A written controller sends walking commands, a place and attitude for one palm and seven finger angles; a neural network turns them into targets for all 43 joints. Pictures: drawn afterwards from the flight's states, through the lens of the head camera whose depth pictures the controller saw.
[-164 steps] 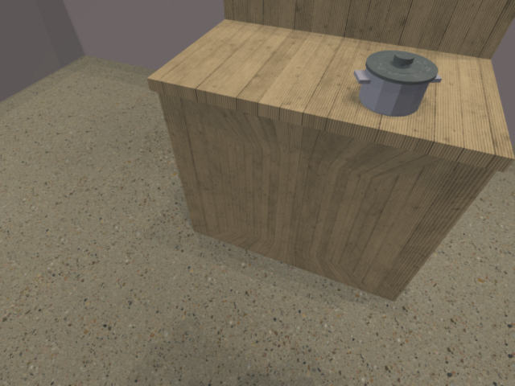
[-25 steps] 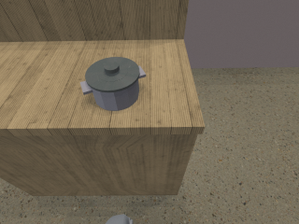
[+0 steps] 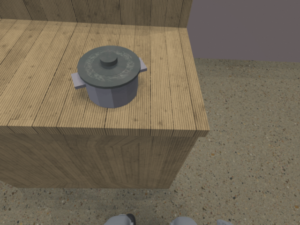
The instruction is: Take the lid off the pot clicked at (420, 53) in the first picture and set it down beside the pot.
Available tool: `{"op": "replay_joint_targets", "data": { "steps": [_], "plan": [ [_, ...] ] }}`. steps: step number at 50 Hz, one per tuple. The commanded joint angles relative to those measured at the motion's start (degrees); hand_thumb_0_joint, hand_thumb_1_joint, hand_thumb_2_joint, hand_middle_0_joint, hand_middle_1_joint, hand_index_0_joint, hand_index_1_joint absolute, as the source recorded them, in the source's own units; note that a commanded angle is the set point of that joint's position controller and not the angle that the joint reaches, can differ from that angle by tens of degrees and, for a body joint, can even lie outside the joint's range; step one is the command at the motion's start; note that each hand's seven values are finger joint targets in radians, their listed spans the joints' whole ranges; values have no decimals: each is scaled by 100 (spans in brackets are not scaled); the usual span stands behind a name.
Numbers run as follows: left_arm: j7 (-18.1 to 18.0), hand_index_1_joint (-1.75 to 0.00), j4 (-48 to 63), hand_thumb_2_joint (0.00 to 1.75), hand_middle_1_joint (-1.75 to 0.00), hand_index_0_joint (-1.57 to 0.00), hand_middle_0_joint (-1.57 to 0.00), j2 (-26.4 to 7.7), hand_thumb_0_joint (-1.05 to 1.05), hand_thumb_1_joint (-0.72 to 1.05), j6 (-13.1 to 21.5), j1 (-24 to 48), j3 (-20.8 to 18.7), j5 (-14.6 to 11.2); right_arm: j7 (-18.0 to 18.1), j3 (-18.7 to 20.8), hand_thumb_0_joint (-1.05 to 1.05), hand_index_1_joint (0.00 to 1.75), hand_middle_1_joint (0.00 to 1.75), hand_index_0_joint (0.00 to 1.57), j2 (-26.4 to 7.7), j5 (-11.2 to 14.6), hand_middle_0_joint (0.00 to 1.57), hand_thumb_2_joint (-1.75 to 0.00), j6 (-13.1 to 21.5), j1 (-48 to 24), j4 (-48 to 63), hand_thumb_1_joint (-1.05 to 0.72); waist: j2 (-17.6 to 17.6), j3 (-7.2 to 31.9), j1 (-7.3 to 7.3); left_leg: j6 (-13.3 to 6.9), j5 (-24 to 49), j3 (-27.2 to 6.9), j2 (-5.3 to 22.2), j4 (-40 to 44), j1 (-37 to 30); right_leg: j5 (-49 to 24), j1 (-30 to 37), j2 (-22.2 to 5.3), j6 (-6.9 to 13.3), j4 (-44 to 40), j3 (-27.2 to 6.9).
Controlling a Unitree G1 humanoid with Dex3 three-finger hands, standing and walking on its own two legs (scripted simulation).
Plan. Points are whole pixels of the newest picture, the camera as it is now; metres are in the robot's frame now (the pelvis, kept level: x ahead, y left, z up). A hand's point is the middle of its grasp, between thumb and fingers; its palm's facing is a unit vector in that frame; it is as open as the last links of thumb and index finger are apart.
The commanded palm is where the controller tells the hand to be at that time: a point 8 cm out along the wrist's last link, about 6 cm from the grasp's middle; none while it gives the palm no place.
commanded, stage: come to a stop and stand still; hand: left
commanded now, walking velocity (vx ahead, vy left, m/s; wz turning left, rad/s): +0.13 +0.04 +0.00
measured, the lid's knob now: (108, 58) +0.48 +0.15 +0.16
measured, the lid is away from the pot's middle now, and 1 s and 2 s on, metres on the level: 0.00 0.00 0.00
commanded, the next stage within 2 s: look again from close up in 0.36 s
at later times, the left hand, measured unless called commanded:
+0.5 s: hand out of the picture -0.03 +0.17 -0.16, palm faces +0.05 -0.97 -0.22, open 7.4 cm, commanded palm none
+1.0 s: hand out of the picture +0.04 +0.25 -0.17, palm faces -0.02 -0.97 -0.23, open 7.4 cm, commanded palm none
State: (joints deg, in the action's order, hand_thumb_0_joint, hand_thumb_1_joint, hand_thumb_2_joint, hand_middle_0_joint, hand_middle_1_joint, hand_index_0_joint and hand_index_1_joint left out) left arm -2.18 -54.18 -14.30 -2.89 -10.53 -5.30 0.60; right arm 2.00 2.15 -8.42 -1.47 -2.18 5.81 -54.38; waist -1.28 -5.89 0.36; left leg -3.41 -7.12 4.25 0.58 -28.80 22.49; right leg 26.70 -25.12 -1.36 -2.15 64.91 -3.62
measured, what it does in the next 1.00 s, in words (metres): steps on the spot: right foot, then left foot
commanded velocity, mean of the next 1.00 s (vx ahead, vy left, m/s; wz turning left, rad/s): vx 0.02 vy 0.05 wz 0.00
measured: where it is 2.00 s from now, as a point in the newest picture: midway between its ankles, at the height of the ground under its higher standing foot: outside the picture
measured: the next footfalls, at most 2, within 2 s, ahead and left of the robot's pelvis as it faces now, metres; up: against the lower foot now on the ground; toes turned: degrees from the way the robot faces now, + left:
right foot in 0.12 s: +0.00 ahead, -0.10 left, +0.00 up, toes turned -1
left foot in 0.54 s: +0.03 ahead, +0.11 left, +0.00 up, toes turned +2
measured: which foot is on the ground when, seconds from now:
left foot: down 0.00-0.14, up 0.16-0.52, down 0.54-1.00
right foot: up 0.00-0.10, down 0.12-1.00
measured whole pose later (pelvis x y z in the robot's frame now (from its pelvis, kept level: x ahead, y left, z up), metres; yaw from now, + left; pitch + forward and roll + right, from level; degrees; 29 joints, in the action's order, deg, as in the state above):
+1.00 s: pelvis +0.00 +0.07 +0.00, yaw -2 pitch +1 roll +0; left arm -2.5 -54.5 -10.5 -1.2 -15.8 0.1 0.8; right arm 1.5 0.3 -10.1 -0.9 1.2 14.2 -54.0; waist 0.1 -1.1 0.4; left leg -7.1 -16.8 7.2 -5.1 -29.3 14.3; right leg 20.6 -13.8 -3.6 0.2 32.8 -2.0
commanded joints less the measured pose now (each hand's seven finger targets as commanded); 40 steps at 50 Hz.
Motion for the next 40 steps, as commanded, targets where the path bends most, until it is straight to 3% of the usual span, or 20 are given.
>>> {"op": "replay_joint_targets", "data": {
  "steps": [1,4,5,7,8,11,13,16,19,22,23,25,27,28,29,31,34,37,38,40],
  "plan": [
    [36,-30,46,90,-30,-20,-20,-6,0,90,6,-785,133,65,1,258,0,30,30,20,-1000,-18,20,-90,80,485,216,-90,1294,1054,-188,-677,-1200,-1630,1382,1438,-969,377,624,15,107,-1874,465],
    [43,-30,-257,90,-30,-20,-20,16,0,90,92,-1386,192,32,-59,291,0,30,30,20,-1067,1,20,-90,39,580,40,-90,970,1040,86,-207,-2050,-1293,971,1420,-499,-487,1876,192,234,-3896,767],
    [25,-30,-333,90,-30,-20,-20,-137,0,90,127,-1541,198,70,-92,262,0,30,30,20,-861,52,20,-90,23,620,-18,-90,423,884,130,73,-2108,-892,576,991,-195,-773,2171,13,291,-4616,556],
    [-2,-30,-100,90,-30,-20,-20,-894,0,90,186,-1015,127,108,-138,154,0,30,30,20,-399,87,20,-90,-20,468,162,-90,-1461,128,73,541,-1952,-267,-84,-729,510,950,1019,-1854,1047,-5977,-1914],
    [-15,-30,100,90,-30,-20,-20,-1007,0,90,192,-526,140,107,-179,205,0,30,30,20,-682,35,20,-90,-44,391,215,-90,-891,-87,4,504,-1947,-517,40,-1454,269,1020,261,-2170,1275,-6111,-1956],
    [-21,-30,73,90,-30,-20,-20,-742,0,90,334,-185,142,44,-224,212,0,30,30,20,-722,25,20,-90,-24,717,-90,-90,-827,-303,-159,478,-1288,-547,100,-2055,475,-838,686,-1581,1051,-5645,-1173],
    [0,-30,-51,90,-30,-20,-20,-637,0,90,415,-574,142,64,-230,171,0,30,30,20,-691,54,20,-90,75,805,-135,-90,-802,-140,-43,550,-1309,-345,0,-2040,748,-2829,1634,-1404,968,-5029,-668],
    [-34,-30,-327,90,-30,-20,-20,-651,0,90,454,-1367,107,65,-179,137,0,30,30,20,-699,102,20,-90,137,511,-52,-90,-858,372,306,618,-1639,-200,-58,-1873,943,-5221,2887,-1533,1038,-4366,-530],
    [-93,-30,-456,90,-30,-20,-20,-609,0,90,414,-1572,90,101,-126,104,0,30,30,20,-641,128,20,-90,137,361,17,-90,-1050,524,377,598,-1811,-172,-67,-1465,760,-5929,3112,-1604,1139,-4090,-633],
    [-99,-30,-437,90,-30,-20,-20,-564,0,90,373,-1263,111,97,-99,92,0,30,30,20,-576,154,20,-90,163,597,-84,-90,-1191,609,175,548,-1375,-85,-145,-467,-212,-5687,2501,-1437,990,-3891,-463],
    [-307,-30,-329,90,-30,-20,-20,-526,0,90,568,-1456,217,131,-97,0,0,30,30,20,-609,93,20,-90,332,483,384,-90,-866,453,20,482,-1443,83,-342,-552,-267,-8096,2319,-1089,587,-3414,-760],
    [-182,-30,-38,90,-30,-20,-20,-564,0,90,592,-1049,241,15,-116,6,0,30,30,20,-727,93,20,-90,291,1263,175,-90,-392,1167,-269,81,-396,8,-81,-136,-1193,-5943,1985,-858,484,-2854,-56],
    [-115,-30,45,90,-30,-20,-20,-237,0,90,432,-1011,280,-15,-114,113,0,30,30,20,-1169,41,20,-90,267,1319,282,-90,1186,1274,-198,-235,1473,-1251,956,56,-1783,-1741,808,-151,350,-2324,514],
    [-131,-30,47,90,-30,-20,-20,-7,0,90,354,-1128,338,8,-93,101,0,30,30,20,-1234,21,20,-90,238,1233,339,-90,1435,962,-107,-527,1903,-1519,1313,361,-1522,445,526,26,333,-2131,542],
    [-125,-30,76,90,-30,-20,-20,42,0,90,309,-1115,384,29,-68,79,0,30,30,20,-1193,-5,20,-90,227,1084,379,-90,1253,585,-48,-568,1988,-1374,1229,367,-1203,716,427,39,334,-2096,557],
    [-91,-30,-58,90,-30,-20,-20,-68,0,90,205,-1143,407,49,-64,12,0,30,30,20,-1105,6,20,-90,240,808,419,-90,1957,393,74,-506,1195,-1493,1114,638,-816,597,501,17,360,-1935,515],
    [-38,-30,-170,90,-30,-20,-20,-18,0,90,215,-1321,419,73,-80,-5,0,30,30,20,-1049,50,20,-90,196,377,579,-90,531,160,265,-285,-1052,-1257,851,631,188,-584,1151,-12,359,-3028,362],
    [-22,-30,19,90,-30,-20,-20,-269,0,90,297,-956,448,91,-98,-38,0,30,30,20,-811,86,20,-90,133,579,607,-90,-222,19,-43,103,-2084,-793,208,270,-374,189,257,-634,741,-4317,-648],
    [-34,-30,114,90,-30,-20,-20,-363,0,90,316,-724,436,79,-104,-37,0,30,30,20,-771,79,20,-90,127,708,569,-90,-824,-120,-163,140,-1872,-717,150,143,-576,406,-37,-671,787,-4411,-840],
    [-57,-30,224,90,-30,-20,-20,-280,0,90,330,-550,441,72,-121,-34,0,30,30,20,-795,71,20,-90,175,967,459,-90,-1013,-85,-254,107,-1297,-710,246,259,-1002,-91,-171,-552,675,-4238,-581]
  ]
}}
